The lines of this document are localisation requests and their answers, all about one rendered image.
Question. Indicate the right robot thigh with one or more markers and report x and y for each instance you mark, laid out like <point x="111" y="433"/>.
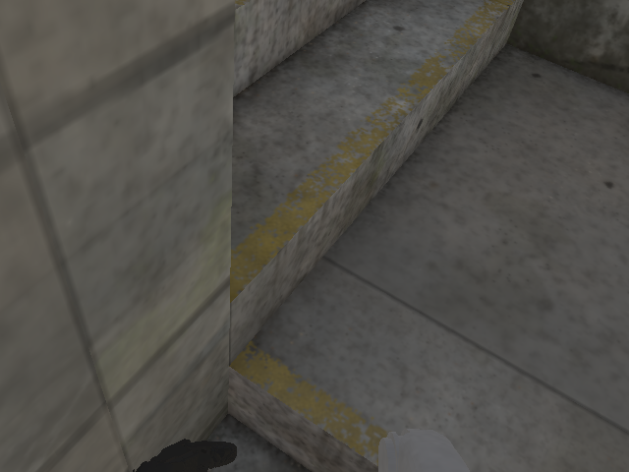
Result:
<point x="418" y="451"/>

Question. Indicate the robot left hand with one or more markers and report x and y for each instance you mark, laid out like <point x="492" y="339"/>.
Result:
<point x="187" y="456"/>

